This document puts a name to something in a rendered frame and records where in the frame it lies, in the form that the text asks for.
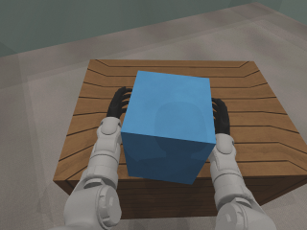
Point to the pedestal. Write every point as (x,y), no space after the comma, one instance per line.
(270,153)

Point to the robot left hand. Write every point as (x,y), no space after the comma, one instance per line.
(115,107)

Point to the left robot upper arm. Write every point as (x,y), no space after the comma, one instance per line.
(95,208)

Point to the right robot upper arm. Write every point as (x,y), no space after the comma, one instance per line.
(236,216)

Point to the carton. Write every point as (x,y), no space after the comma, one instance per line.
(168,131)

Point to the robot left forearm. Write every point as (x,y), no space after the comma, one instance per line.
(104,159)

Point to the robot right forearm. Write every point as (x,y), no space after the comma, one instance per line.
(226,177)

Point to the robot right hand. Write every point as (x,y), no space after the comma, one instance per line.
(221,121)

